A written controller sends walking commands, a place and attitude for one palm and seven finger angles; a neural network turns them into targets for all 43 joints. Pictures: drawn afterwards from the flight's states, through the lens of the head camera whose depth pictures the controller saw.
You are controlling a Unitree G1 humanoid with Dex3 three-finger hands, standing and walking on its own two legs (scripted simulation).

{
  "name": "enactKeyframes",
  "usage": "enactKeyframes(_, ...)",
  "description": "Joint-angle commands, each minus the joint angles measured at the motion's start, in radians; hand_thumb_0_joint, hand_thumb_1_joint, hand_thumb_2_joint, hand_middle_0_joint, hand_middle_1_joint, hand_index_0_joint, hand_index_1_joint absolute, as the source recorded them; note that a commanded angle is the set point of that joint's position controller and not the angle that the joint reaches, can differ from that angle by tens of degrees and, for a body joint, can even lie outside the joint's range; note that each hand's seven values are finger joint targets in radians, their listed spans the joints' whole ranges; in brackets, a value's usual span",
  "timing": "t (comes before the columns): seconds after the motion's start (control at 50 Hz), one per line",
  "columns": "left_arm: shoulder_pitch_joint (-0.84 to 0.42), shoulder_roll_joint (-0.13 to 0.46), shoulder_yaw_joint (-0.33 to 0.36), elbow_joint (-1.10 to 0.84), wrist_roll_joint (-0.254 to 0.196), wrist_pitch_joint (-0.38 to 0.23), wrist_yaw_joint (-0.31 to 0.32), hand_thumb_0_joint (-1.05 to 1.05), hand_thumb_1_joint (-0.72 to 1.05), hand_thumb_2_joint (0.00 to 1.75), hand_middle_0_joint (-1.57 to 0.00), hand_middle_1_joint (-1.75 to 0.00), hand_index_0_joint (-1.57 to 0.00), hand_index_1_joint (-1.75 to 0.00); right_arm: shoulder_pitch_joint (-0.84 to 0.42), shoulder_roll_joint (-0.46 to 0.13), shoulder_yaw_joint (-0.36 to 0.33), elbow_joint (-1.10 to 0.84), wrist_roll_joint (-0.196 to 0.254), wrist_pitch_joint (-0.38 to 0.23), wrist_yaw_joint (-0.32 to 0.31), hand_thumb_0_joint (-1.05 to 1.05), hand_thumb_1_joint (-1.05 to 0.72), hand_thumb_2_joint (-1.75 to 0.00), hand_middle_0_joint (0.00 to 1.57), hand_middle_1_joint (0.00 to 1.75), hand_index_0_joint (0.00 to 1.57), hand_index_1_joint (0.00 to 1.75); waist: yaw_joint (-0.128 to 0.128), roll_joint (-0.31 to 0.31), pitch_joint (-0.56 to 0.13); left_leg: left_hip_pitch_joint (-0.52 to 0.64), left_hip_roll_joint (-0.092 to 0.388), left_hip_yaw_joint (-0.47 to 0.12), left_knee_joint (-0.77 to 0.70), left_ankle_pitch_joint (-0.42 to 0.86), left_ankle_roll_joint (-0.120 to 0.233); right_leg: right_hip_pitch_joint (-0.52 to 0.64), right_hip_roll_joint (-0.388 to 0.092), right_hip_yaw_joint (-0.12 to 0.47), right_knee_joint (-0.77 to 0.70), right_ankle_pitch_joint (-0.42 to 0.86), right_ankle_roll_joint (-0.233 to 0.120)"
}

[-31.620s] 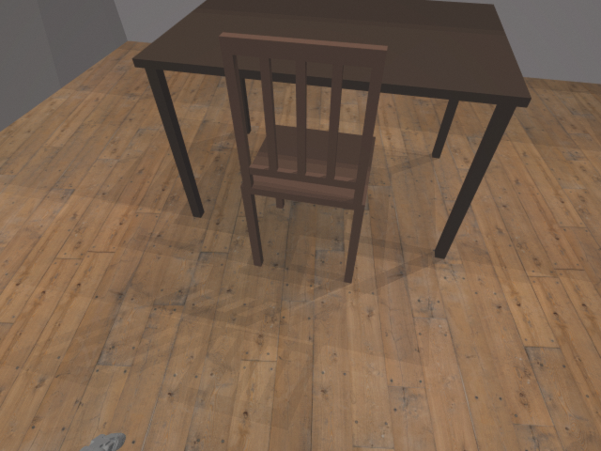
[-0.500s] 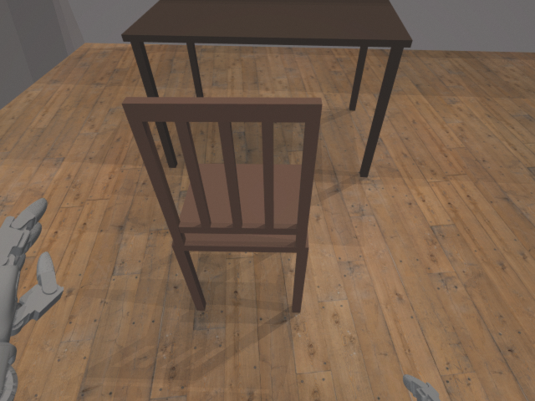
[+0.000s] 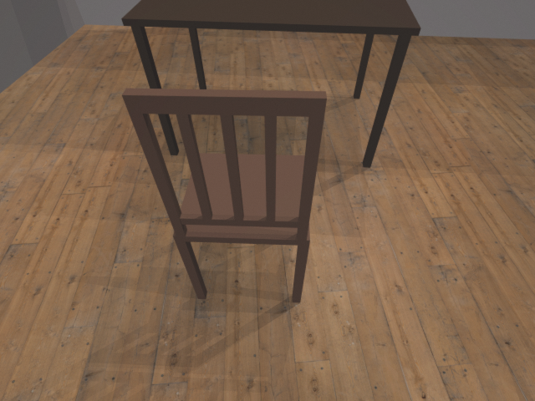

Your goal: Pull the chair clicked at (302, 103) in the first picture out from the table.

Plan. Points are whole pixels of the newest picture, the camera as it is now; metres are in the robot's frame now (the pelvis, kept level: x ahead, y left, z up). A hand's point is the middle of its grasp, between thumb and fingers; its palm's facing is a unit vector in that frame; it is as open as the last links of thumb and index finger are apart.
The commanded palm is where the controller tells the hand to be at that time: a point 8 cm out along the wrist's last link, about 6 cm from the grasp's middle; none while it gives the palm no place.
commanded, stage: let the arm hang, fingers relaxed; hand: left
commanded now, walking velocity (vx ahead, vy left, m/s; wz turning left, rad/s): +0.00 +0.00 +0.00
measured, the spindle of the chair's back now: (233, 173) +0.62 +0.12 -0.07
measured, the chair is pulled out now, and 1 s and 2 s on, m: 0.64 0.64 0.64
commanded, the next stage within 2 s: look to check the result in 0.54 s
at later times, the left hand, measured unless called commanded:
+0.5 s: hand out of the picture -0.02 +0.13 -0.17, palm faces +0.02 -0.99 -0.14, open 7.4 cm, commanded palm none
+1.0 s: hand out of the picture -0.02 +0.14 -0.17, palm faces +0.03 -0.98 -0.18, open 7.4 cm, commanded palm none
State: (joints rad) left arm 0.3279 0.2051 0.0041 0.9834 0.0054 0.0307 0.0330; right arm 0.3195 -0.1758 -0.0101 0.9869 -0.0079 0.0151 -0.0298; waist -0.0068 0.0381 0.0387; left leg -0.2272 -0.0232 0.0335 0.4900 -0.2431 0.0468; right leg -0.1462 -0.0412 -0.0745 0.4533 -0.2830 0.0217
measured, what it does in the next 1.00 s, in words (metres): stands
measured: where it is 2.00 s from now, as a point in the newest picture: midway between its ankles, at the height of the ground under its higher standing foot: outside the picture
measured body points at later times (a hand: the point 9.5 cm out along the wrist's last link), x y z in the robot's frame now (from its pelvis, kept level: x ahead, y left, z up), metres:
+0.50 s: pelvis -0.01 -0.01 +0.00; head -0.01 -0.02 +0.45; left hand -0.02 +0.18 -0.16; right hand -0.04 -0.23 -0.16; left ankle +0.01 +0.09 -0.74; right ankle -0.03 -0.13 -0.74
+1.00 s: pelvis +0.00 -0.02 +0.00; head +0.01 -0.03 +0.45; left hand -0.02 +0.19 -0.16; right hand -0.03 -0.22 -0.16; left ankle +0.01 +0.09 -0.74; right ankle -0.03 -0.13 -0.74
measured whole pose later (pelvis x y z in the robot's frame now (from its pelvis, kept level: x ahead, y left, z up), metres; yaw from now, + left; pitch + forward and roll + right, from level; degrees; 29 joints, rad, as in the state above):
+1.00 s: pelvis +0.00 -0.02 +0.00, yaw -1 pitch -1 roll +0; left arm 0.34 0.11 -0.01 1.09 0.00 0.00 0.04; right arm 0.34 -0.11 -0.01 1.11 0.00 0.00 -0.04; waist 0.00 0.02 0.04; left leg -0.20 -0.01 0.04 0.44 -0.22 0.02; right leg -0.14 -0.02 -0.07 0.45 -0.28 -0.01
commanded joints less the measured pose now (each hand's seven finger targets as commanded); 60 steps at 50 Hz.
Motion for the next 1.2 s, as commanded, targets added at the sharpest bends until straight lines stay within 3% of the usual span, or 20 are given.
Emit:
enactKeyframes(0.0, 0.033, 0.064, 0.006, -0.014, 0.003, -0.027, 0.004, 0.0, 0.9, 0.9, -0.2, -0.3, -0.2, -0.3, 0.053, -0.094, -0.023, -0.012, -0.004, -0.017, 0.003, 0.0, -0.9, -0.9, 0.2, 0.3, 0.2, 0.3, -0.001, -0.102, 0.053, 0.006, 0.107, -0.13, -0.126, 0.046, 0.017, -0.068, -0.069, 0.096, -0.112, 0.031, -0.058)
enactKeyframes(0.06, 0.043, 0.064, 0.003, 0.004, 0.003, -0.028, 0.007, 0.0, 0.9, 0.9, -0.2, -0.3, -0.2, -0.3, 0.064, -0.09, -0.02, 0.012, -0.004, -0.015, 0.005, 0.0, -0.9, -0.9, 0.2, 0.3, 0.2, 0.3, -0.002, -0.089, 0.072, 0.001, 0.103, -0.126, -0.136, 0.002, 0.015, -0.093, -0.068, 0.101, -0.12, -0.02, -0.059)
enactKeyframes(0.2, 0.071, 0.05, 0.0, 0.044, 0.002, -0.032, 0.011, 0.0, 0.9, 0.9, -0.2, -0.3, -0.2, -0.3, 0.084, -0.062, -0.011, 0.058, -0.004, -0.021, 0.002, 0.0, -0.9, -0.9, 0.2, 0.3, 0.2, 0.3, 0.0, -0.05, 0.073, 0.01, 0.106, -0.117, -0.141, 0.033, 0.013, -0.093, -0.069, 0.106, -0.113, 0.008, -0.061)
enactKeyframes(0.36, 0.093, 0.019, -0.001, 0.078, 0.001, -0.038, 0.015, 0.0, 0.9, 0.9, -0.2, -0.3, -0.2, -0.3, 0.108, -0.03, -0.009, 0.085, -0.001, -0.024, -0.004, 0.0, -0.9, -0.9, 0.2, 0.3, 0.2, 0.3, 0.002, -0.046, 0.081, 0.007, 0.102, -0.111, -0.124, 0.067, 0.009, -0.084, -0.069, 0.104, -0.123, 0.027, -0.064)
enactKeyframes(0.44, 0.097, 0.004, 0.0, 0.086, 0.001, -0.039, 0.015, 0.0, 0.9, 0.9, -0.2, -0.3, -0.2, -0.3, 0.116, -0.022, -0.01, 0.095, -0.002, -0.027, -0.008, 0.0, -0.9, -0.9, 0.2, 0.3, 0.2, 0.3, 0.0, -0.008, 0.084, 0.014, 0.106, -0.11, -0.131, 0.072, 0.008, -0.089, -0.066, 0.109, -0.12, 0.04, -0.067)
enactKeyframes(0.8, 0.103, -0.013, 0.003, 0.093, 0.001, -0.041, 0.016, 0.0, 0.9, 0.9, -0.2, -0.3, -0.2, -0.3, 0.127, -0.011, -0.015, 0.111, -0.001, -0.029, -0.011, 0.0, -0.9, -0.9, 0.2, 0.3, 0.2, 0.3, 0.001, -0.057, 0.064, 0.029, 0.112, -0.109, -0.119, 0.114, 0.009, -0.077, -0.064, 0.106, -0.113, 0.073, -0.067)
enactKeyframes(1.08, 0.103, -0.008, 0.003, 0.091, 0.001, -0.044, 0.017, 0.0, 0.9, 0.9, -0.2, -0.3, -0.2, -0.3, 0.114, -0.013, -0.013, 0.116, 0.001, -0.032, -0.014, 0.0, -0.9, -0.9, 0.2, 0.3, 0.2, 0.3, 0.002, -0.035, 0.058, 0.055, 0.114, -0.104, -0.108, 0.195, 0.008, -0.058, -0.069, 0.103, -0.114, 0.143, -0.065)
enactKeyframes(1.18, 0.099, -0.01, 0.002, 0.091, 0.002, -0.042, 0.016, 0.0, 0.9, 0.9, -0.2, -0.3, -0.2, -0.3, 0.11, -0.017, -0.014, 0.115, 0.001, -0.028, -0.013, 0.0, -0.9, -0.9, 0.2, 0.3, 0.2, 0.3, 0.0, -0.032, 0.089, 0.041, 0.112, -0.103, -0.119, 0.148, 0.005, -0.073, -0.068, 0.104, -0.125, 0.101, -0.066)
